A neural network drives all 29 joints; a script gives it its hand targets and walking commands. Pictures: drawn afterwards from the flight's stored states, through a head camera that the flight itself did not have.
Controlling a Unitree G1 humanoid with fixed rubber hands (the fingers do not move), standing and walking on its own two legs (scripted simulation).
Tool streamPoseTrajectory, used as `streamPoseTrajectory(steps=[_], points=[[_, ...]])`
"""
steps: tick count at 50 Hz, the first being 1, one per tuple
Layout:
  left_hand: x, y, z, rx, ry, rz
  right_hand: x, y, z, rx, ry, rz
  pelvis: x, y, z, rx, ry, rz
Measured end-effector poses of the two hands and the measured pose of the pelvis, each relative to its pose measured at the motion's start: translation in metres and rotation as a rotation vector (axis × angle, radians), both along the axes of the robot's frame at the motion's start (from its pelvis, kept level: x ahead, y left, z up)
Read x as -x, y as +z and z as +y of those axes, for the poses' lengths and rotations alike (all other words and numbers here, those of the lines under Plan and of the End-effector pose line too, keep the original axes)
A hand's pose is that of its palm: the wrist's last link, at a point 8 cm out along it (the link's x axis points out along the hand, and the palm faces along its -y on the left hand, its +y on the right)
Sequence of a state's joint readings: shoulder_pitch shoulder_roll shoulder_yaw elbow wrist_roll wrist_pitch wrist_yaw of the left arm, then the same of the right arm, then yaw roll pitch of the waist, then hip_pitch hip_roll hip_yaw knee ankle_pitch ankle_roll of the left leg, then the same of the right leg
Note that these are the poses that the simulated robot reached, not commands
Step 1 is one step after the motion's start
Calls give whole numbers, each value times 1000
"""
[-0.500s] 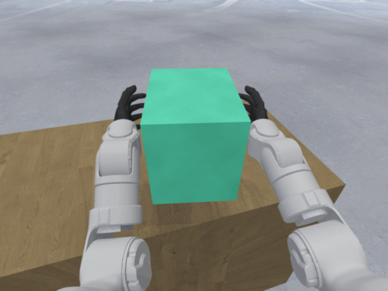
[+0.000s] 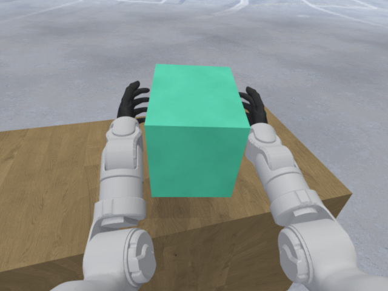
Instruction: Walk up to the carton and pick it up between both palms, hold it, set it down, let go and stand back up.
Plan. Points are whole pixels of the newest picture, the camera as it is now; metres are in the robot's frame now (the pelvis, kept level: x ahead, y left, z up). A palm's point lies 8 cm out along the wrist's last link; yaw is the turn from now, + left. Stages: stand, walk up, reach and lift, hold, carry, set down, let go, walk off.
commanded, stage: set down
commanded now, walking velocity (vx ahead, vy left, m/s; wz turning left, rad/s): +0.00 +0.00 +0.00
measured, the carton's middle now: (192, 128) +0.40 +0.02 +0.19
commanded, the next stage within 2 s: none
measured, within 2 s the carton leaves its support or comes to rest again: neither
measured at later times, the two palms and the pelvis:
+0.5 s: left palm (135, 138) +0.39 +0.15 +0.17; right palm (252, 141) +0.39 -0.11 +0.16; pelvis +0.00 -0.01 +0.00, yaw +0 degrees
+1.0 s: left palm (134, 150) +0.40 +0.16 +0.13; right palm (244, 149) +0.41 -0.10 +0.12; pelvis +0.01 -0.01 +0.00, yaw -1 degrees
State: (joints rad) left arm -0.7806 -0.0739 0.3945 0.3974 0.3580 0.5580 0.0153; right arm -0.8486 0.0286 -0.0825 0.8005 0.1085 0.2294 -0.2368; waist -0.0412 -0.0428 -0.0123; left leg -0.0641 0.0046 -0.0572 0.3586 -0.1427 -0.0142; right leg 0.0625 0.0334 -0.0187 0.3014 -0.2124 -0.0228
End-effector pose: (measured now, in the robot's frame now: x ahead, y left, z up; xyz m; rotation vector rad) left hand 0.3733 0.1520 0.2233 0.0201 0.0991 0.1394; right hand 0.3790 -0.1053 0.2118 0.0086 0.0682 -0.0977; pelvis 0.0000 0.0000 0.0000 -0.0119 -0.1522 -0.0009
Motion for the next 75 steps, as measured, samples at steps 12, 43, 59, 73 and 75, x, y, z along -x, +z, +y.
streamPoseTrajectory(steps=[12,43,59,73,75], points=[[-4,-50,5,2,10,49,-5,-54,5,10,7,39,0,0,-6,6,16,13],[-21,-83,8,33,25,114,-25,-77,8,14,14,95,-7,2,-4,2,-14,90],[-34,-105,-2,55,18,137,-36,-92,-2,19,0,118,-13,2,-7,-2,-32,157],[-41,-124,-2,62,29,165,-45,-110,-1,19,8,147,-20,2,-7,-7,-48,194],[-41,-128,0,65,32,171,-46,-113,0,18,11,153,-20,2,-7,-7,-49,201]])
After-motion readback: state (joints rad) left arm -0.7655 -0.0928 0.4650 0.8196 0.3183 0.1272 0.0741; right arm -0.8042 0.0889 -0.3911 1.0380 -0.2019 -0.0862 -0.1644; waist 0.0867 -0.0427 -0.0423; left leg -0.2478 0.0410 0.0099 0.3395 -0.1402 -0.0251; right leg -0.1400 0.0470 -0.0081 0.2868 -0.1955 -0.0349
